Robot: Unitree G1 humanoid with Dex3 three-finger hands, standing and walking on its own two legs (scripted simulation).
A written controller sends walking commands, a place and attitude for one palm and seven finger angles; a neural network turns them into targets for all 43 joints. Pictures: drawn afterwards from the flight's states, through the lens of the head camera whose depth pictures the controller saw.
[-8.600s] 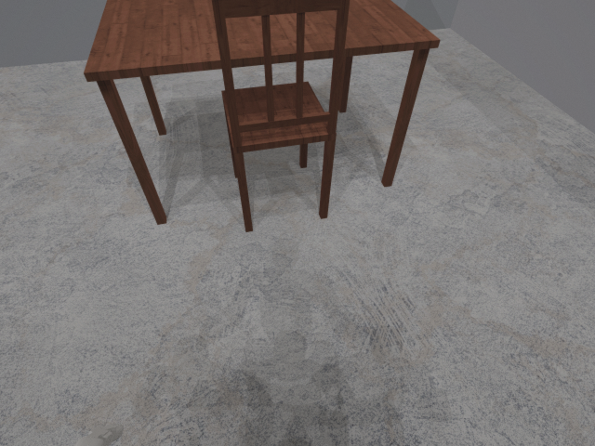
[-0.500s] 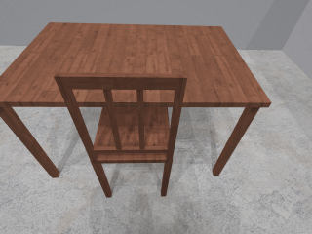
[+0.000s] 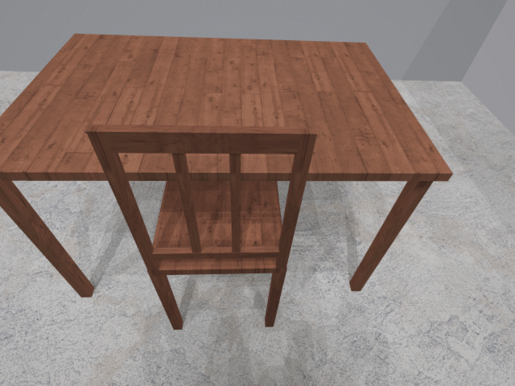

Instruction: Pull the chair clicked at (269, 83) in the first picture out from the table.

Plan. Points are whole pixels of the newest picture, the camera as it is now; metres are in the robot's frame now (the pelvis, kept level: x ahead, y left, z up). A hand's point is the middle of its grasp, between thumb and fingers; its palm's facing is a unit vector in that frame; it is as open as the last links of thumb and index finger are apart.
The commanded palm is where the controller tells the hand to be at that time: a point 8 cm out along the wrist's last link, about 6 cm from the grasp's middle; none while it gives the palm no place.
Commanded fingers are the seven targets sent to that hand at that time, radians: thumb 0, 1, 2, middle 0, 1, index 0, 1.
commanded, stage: look again from close up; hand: left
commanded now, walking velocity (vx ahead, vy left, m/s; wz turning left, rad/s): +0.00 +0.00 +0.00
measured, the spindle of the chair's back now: (189, 209) +0.47 +0.18 -0.06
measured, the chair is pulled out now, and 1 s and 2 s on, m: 0.00 0.00 0.00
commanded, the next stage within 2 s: raise the hand toward the chair's back in 0.76 s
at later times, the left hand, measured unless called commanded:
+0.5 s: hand out of the picture -0.02 +0.15 -0.18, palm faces +0.03 -0.99 -0.13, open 7.4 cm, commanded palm none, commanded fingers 0.00 0.90 0.90 -0.20 -0.30 -0.20 -0.30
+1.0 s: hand out of the picture +0.08 +0.20 -0.12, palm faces +0.19 -0.94 -0.29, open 7.4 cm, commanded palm +0.10 +0.21 -0.07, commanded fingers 0.00 0.71 0.82 -0.18 -0.27 -0.18 -0.27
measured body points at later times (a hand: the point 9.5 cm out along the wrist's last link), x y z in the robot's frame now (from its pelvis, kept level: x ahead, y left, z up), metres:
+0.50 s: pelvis +0.00 +0.01 +0.00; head +0.01 +0.02 +0.45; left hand -0.02 +0.20 -0.17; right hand -0.04 -0.19 -0.16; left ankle -0.05 +0.04 -0.74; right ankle -0.01 -0.13 -0.74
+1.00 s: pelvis +0.00 +0.00 -0.01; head +0.01 +0.00 +0.44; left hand +0.07 +0.25 -0.10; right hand +0.01 -0.23 -0.14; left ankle -0.05 +0.04 -0.74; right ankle -0.01 -0.12 -0.73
